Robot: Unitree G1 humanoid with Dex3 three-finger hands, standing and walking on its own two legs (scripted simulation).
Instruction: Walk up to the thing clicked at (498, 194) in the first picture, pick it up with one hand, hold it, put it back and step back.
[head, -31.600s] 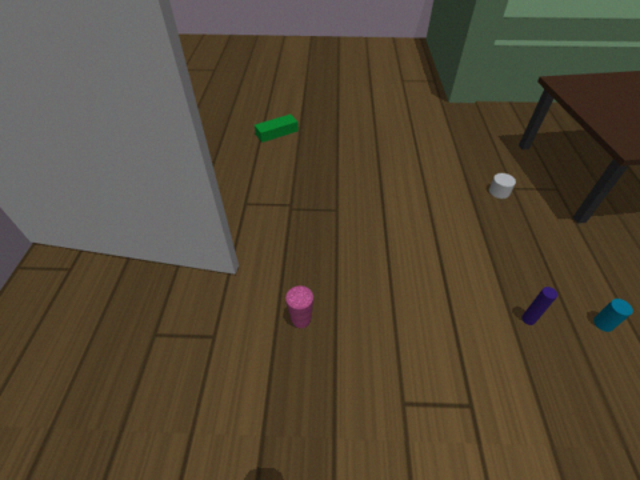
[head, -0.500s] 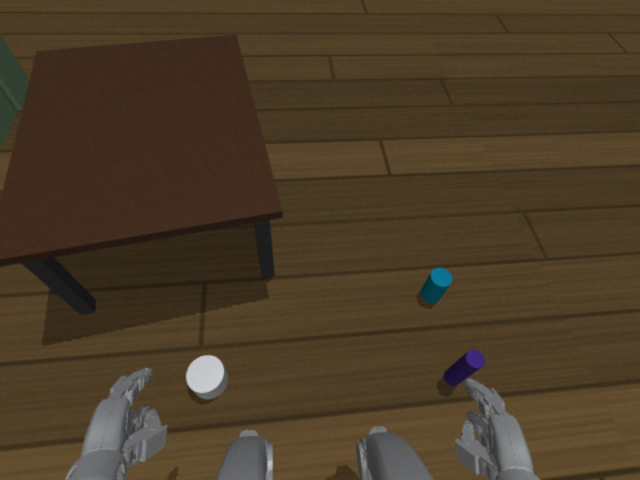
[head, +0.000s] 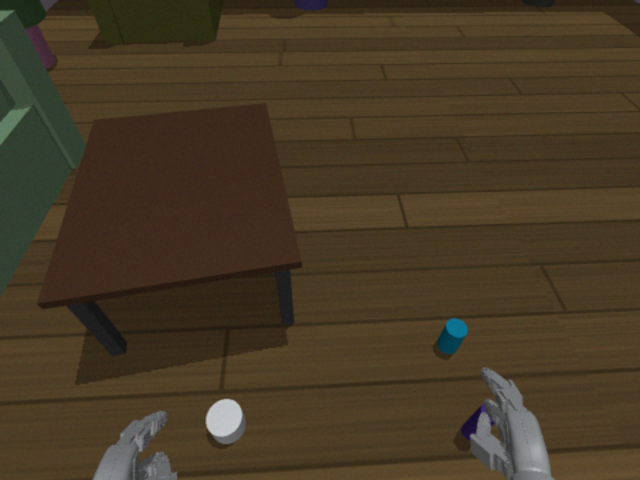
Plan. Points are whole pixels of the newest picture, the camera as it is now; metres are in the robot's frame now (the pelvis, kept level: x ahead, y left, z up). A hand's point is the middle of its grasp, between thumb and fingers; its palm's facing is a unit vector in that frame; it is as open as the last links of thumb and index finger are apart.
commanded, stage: home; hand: left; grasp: from above
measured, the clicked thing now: (226, 421) +0.41 +0.25 -0.68
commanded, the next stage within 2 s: stand in 1.72 s
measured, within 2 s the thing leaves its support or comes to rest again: neither
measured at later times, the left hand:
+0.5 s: hand out of the picture +0.16 +0.18 -0.05, palm faces +0.03 -0.98 -0.19, open 7.4 cm
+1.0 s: hand (172, 479) +0.16 +0.18 -0.05, palm faces +0.04 -0.98 -0.19, open 7.4 cm
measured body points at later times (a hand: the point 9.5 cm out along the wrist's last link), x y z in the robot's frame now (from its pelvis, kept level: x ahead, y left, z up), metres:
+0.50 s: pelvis +0.00 +0.00 +0.00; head +0.01 +0.00 +0.45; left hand +0.16 +0.23 -0.03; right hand +0.15 -0.24 -0.07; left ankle +0.01 +0.13 -0.68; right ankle -0.01 -0.14 -0.68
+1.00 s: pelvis +0.00 +0.00 +0.00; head +0.02 +0.00 +0.45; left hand +0.16 +0.23 -0.03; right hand +0.16 -0.24 -0.06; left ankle +0.01 +0.13 -0.68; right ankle -0.01 -0.14 -0.68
